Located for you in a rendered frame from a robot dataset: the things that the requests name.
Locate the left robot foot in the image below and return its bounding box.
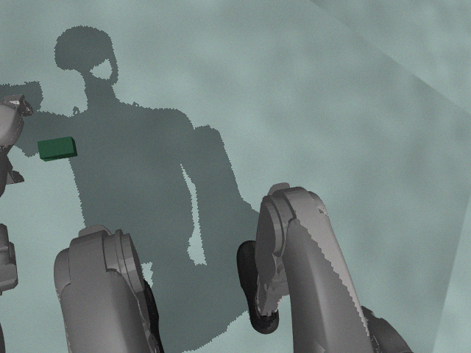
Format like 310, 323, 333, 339
144, 279, 164, 353

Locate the right robot foot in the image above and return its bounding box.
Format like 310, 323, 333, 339
237, 240, 279, 334

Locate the small box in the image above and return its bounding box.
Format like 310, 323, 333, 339
37, 137, 77, 162

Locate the left robot arm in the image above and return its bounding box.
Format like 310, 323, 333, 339
0, 150, 18, 353

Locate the left robot hand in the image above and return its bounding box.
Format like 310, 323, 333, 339
0, 94, 33, 185

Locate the right robot hand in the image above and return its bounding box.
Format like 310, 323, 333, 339
361, 306, 412, 353

